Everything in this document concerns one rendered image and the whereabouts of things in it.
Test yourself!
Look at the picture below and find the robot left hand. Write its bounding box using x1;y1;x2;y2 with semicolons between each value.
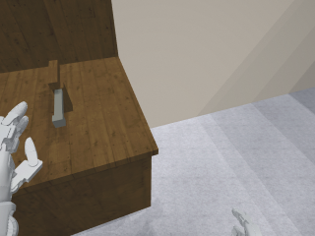
0;101;43;203

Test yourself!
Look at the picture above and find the tap lever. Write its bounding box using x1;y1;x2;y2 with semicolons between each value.
52;88;66;128

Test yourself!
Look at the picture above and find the robot right hand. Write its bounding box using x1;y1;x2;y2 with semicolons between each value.
231;207;263;236

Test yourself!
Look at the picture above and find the robot left forearm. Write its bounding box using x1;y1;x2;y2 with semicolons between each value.
0;202;19;236

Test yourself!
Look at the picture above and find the counter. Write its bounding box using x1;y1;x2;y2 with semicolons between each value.
0;0;158;236

